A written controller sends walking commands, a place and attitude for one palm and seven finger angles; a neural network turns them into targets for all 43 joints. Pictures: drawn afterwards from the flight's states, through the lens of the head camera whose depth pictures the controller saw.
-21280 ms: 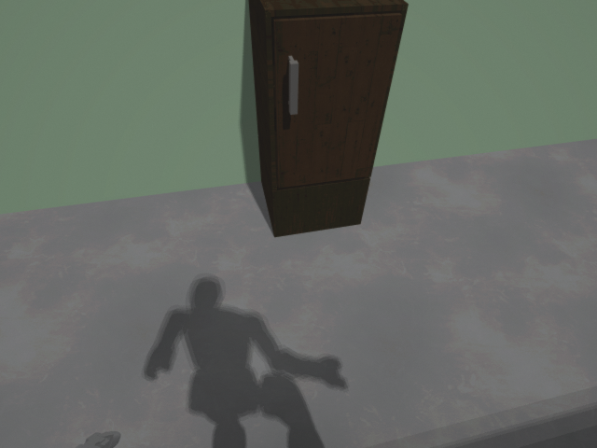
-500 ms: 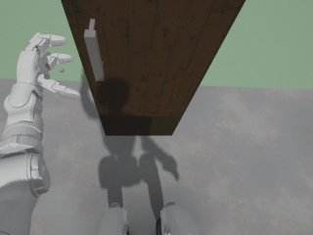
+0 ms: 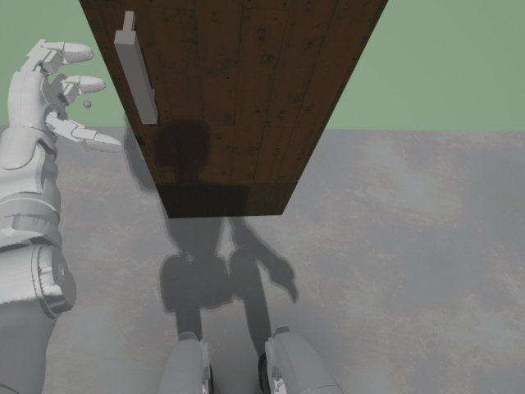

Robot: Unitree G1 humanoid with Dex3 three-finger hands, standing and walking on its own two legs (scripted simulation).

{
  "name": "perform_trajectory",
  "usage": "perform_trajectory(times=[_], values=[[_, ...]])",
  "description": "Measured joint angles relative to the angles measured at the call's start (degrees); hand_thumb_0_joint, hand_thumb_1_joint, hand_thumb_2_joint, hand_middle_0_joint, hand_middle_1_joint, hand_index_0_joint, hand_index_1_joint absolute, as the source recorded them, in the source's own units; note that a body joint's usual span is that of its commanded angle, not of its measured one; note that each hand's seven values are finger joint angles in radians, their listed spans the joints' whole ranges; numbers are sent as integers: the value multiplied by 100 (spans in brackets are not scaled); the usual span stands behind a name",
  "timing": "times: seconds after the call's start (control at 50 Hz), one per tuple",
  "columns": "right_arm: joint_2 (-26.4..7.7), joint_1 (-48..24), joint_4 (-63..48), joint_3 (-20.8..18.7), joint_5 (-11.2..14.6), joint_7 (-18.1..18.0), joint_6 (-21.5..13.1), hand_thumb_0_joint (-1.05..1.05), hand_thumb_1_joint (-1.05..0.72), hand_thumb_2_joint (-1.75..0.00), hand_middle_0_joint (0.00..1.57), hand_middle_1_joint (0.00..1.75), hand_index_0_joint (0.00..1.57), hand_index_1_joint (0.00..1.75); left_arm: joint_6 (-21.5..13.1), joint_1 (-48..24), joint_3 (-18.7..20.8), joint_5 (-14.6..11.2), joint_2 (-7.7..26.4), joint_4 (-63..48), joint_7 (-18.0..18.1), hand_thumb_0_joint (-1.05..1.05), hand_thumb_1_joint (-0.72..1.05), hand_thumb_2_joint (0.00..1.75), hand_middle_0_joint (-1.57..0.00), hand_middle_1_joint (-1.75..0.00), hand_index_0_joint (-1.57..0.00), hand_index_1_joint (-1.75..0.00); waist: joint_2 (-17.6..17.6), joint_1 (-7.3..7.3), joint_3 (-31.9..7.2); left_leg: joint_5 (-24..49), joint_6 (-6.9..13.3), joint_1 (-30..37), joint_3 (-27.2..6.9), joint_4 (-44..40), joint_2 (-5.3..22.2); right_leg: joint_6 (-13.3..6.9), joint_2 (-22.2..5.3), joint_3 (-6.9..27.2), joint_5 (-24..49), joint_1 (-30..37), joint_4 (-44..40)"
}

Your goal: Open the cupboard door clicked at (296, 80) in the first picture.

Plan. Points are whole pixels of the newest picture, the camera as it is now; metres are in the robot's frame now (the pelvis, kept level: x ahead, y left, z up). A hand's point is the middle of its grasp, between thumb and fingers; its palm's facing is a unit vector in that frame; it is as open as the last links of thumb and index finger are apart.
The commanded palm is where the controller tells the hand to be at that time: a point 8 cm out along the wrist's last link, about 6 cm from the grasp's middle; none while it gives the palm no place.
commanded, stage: slide the fingers in behind the handle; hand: left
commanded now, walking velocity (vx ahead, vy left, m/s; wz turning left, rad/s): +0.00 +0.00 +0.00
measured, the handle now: (140, 73) +0.57 +0.13 +0.07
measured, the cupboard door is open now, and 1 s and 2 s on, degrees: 0 0 0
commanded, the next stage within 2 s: close the thumb around the handle in 1.52 s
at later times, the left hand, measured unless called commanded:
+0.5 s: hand (109, 104) +0.52 +0.17 +0.06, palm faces -0.03 -1.00 -0.01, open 14.0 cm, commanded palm +0.50 +0.21 +0.06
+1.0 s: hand (137, 106) +0.52 +0.14 +0.06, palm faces -0.03 -1.00 -0.02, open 14.0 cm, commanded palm +0.50 +0.17 +0.06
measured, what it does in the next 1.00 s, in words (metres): stands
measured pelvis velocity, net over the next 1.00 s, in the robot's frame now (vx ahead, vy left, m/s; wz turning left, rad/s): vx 0.00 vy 0.00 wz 0.01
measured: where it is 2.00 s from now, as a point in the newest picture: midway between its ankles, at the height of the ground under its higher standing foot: outside the picture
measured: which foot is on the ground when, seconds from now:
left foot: down 0.00-1.00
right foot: down 0.00-1.00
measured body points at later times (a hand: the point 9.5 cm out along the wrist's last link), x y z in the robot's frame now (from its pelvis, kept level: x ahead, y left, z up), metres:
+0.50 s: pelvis +0.01 +0.00 +0.00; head +0.15 +0.03 +0.43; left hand +0.52 +0.23 +0.06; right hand +0.02 -0.26 -0.11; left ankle +0.02 +0.10 -0.64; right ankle +0.02 -0.12 -0.64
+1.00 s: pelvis +0.00 +0.00 +0.00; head +0.14 +0.02 +0.43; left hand +0.51 +0.19 +0.06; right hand +0.01 -0.26 -0.11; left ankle +0.02 +0.10 -0.64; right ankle +0.02 -0.12 -0.64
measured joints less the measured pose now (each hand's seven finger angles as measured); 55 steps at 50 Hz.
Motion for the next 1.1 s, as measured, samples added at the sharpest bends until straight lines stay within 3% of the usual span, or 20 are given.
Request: perform_trajectory(times=[0.14,0.42,0.8,0.98,1.1], values=[[-30,-4,2,-40,-7,6,-7,1,-90,-89,20,30,20,30,24,-17,12,54,-51,-73,58,-2,-50,30,-30,-120,-30,-120,-21,-47,-1,-27,-11,-88,-12,63,15,-13,16,-12,-22,-87,56],[43,-54,-38,-71,-27,92,-8,1,-90,-89,20,30,20,30,38,123,-155,88,-380,-214,372,-2,-50,30,-30,-120,-30,-120,7,5,-70,-58,-9,92,9,-29,1,-8,4,14,-57,82,-20],[68,-85,32,-149,-67,177,-9,1,-90,-89,20,30,20,30,-206,277,-459,74,-883,-366,722,-2,-50,30,-30,-120,-30,-120,39,88,-106,-57,-5,162,10,-36,-48,0,-43,13,-88,152,7],[71,-83,19,-147,-104,191,-48,1,-90,-89,20,30,20,30,-255,92,-530,167,-995,-172,979,-2,-50,30,-30,-120,-30,-120,41,18,-92,-32,-14,115,14,-8,-64,-12,-60,14,-86,88,75],[74,-31,70,-192,-140,241,-30,1,-90,-89,20,30,20,30,-377,117,-703,199,-1214,-307,1140,-2,-50,30,-30,-120,-30,-120,72,53,-118,-25,-29,83,31,0,-72,-23,-69,30,-98,35,123]])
